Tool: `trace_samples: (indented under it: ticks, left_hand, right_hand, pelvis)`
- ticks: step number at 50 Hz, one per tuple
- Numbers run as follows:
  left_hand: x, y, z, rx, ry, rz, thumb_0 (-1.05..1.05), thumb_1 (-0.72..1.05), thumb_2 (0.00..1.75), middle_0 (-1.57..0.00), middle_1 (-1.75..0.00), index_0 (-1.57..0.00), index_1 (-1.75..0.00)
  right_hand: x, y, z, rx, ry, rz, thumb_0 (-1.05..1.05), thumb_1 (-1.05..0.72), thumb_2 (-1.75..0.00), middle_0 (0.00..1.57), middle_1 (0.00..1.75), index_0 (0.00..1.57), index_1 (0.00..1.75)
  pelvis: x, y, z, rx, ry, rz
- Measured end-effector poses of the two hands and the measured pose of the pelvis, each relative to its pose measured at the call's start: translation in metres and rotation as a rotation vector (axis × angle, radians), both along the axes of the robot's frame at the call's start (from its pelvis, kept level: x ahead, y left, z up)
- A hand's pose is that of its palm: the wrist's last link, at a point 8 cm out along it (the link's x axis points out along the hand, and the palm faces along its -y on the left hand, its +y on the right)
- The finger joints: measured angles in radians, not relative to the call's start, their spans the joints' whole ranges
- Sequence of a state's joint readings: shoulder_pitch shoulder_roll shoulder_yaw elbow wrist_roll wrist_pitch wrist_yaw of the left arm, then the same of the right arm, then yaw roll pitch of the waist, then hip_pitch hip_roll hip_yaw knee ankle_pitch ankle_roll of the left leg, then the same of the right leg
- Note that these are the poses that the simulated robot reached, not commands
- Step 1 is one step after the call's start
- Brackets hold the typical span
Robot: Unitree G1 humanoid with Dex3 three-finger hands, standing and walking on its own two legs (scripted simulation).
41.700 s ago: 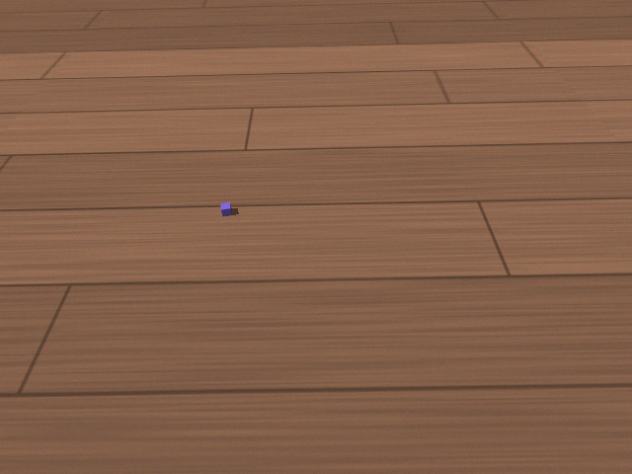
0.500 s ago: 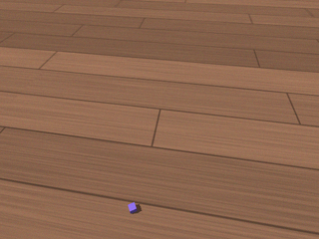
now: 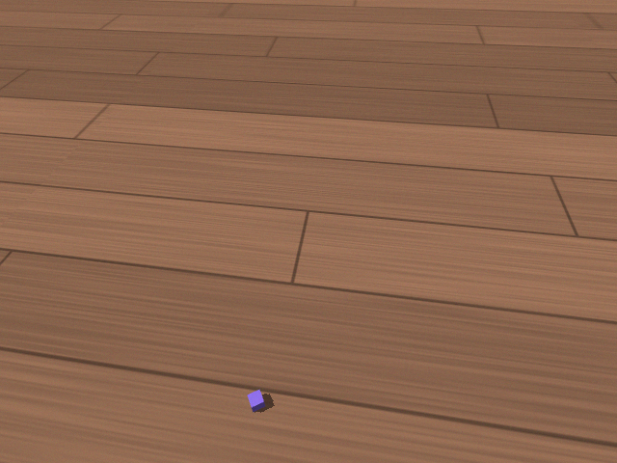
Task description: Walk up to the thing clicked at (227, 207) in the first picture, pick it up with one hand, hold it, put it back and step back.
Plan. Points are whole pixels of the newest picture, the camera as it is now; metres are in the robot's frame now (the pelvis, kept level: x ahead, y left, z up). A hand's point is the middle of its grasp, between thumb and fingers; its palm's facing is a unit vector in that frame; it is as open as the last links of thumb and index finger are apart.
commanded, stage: stand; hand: left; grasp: from above
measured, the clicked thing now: (256, 400) +0.47 +0.20 -0.76
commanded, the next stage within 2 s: step back in 1.38 s
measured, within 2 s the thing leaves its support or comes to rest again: neither
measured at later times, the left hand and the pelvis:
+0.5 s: hand out of the picture +0.08 +0.23 -0.16, palm faces +0.01 -0.94 -0.33, open 7.3 cm; pelvis +0.01 -0.01 +0.00, yaw +0 degrees
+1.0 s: hand out of the picture +0.10 +0.24 -0.15, palm faces +0.00 -0.94 -0.34, open 7.3 cm; pelvis +0.02 -0.01 +0.00, yaw -1 degrees
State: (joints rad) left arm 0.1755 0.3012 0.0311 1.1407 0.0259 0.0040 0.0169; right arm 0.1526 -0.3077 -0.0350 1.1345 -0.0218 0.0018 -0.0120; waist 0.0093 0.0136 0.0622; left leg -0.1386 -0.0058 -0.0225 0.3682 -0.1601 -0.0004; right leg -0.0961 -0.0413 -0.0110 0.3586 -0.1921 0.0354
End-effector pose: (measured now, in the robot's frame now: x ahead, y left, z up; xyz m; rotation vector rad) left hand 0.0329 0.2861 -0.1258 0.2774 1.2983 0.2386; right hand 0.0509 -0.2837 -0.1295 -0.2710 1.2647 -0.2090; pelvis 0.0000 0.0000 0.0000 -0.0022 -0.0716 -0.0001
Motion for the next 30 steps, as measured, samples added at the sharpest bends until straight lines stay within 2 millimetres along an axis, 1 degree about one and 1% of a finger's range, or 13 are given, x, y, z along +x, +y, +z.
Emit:
trace_samples:
  ticks: [7,20,30]
  left_hand:
    - [0.005,-0.005,0.001,-0.002,0.005,-0.002,0.00,0.91,0.90,-0.21,-0.30,-0.20,-0.30]
    - [0.034,-0.009,0.004,-0.007,-0.047,-0.023,0.00,0.91,0.90,-0.21,-0.30,-0.20,-0.30]
    - [0.044,-0.007,0.006,-0.001,-0.051,-0.034,0.00,0.91,0.90,-0.21,-0.30,-0.20,-0.30]
  right_hand:
    - [0.002,-0.005,0.000,0.000,0.009,0.001,0.01,-0.90,-0.90,0.20,0.30,0.20,0.30]
    - [0.014,-0.009,0.003,-0.004,-0.016,0.009,0.01,-0.90,-0.90,0.20,0.30,0.20,0.30]
    - [0.018,-0.014,0.004,-0.009,-0.008,0.008,0.01,-0.90,-0.90,0.20,0.30,0.20,0.30]
  pelvis:
    - [0.004,-0.004,0.001,0.000,0.002,-0.002]
    - [0.008,-0.007,0.002,0.001,0.005,-0.006]
    - [0.012,-0.009,0.002,0.001,0.017,-0.007]
